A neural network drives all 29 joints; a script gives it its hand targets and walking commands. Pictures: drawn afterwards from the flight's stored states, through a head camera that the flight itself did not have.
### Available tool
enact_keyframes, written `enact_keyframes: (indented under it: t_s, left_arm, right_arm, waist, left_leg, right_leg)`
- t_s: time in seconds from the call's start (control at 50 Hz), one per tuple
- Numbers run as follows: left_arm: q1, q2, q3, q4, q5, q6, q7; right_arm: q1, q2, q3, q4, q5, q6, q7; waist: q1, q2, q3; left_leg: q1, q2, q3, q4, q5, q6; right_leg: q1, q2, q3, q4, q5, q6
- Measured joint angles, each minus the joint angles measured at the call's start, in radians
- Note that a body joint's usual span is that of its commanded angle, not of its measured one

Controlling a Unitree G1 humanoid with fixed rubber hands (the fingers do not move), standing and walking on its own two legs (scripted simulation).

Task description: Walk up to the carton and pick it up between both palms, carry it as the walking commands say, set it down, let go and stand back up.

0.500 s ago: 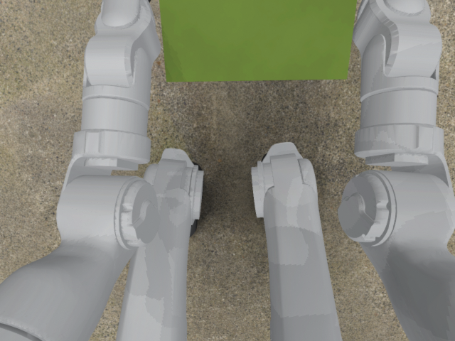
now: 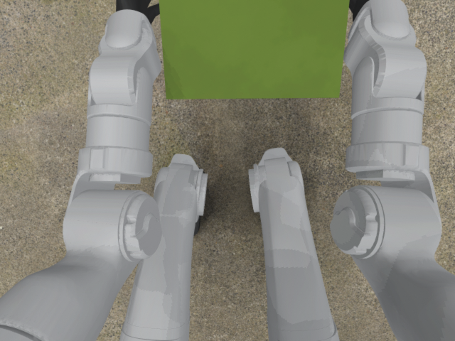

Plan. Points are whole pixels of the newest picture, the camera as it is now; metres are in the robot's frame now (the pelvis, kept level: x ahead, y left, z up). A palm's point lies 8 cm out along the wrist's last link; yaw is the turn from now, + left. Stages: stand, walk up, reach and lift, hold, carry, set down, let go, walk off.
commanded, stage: reach and lift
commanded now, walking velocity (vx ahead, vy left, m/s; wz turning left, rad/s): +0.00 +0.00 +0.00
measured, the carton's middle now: (250, 0) +0.56 -0.05 -0.16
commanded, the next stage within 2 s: none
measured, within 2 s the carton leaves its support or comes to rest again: neither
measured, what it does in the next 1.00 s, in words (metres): rises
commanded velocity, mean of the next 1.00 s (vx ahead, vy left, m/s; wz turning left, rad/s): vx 0.00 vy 0.00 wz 0.00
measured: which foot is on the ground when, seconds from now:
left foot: down 0.00-1.00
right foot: down 0.00-1.00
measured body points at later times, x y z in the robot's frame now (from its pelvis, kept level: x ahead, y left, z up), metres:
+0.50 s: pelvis +0.00 +0.00 +0.05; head +0.31 -0.04 +0.36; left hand +0.52 +0.10 -0.05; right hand +0.52 -0.18 -0.04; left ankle +0.13 +0.12 -0.48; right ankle +0.15 -0.12 -0.48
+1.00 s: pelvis +0.01 +0.00 +0.11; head +0.29 -0.04 +0.45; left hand +0.50 +0.11 +0.03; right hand +0.50 -0.18 +0.03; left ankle +0.13 +0.12 -0.48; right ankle +0.15 -0.12 -0.48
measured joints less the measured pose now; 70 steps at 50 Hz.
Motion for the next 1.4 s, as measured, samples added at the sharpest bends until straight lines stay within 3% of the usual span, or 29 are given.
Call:
enact_keyframes:
  t_s: [1.12, 1.24, 1.4]
  left_arm:
    - [0.323, -0.064, -0.057, -0.037, 0.003, -0.026, -0.012]
    - [0.436, -0.109, -0.030, 0.039, 0.040, -0.033, -0.033]
    - [0.559, -0.190, 0.063, 0.128, 0.188, -0.057, -0.083]
  right_arm:
    - [0.322, 0.101, 0.045, -0.056, -0.012, -0.019, -0.011]
    - [0.450, 0.151, 0.018, 0.015, -0.042, -0.037, -0.007]
    - [0.605, 0.212, -0.053, 0.087, -0.148, -0.068, 0.033]
  waist:
    - [0.013, 0.002, -0.086]
    - [0.014, 0.005, -0.342]
    - [0.015, 0.007, -0.574]
  left_leg:
    - [0.531, 0.011, -0.045, -0.450, 0.089, 0.017]
    - [0.497, 0.014, -0.050, -0.524, 0.100, 0.018]
    - [0.604, 0.025, -0.071, -0.692, 0.119, 0.030]
  right_leg:
    - [0.536, -0.012, 0.022, -0.443, 0.074, -0.018]
    - [0.501, -0.017, 0.025, -0.515, 0.079, -0.024]
    - [0.609, -0.025, 0.023, -0.681, 0.097, -0.035]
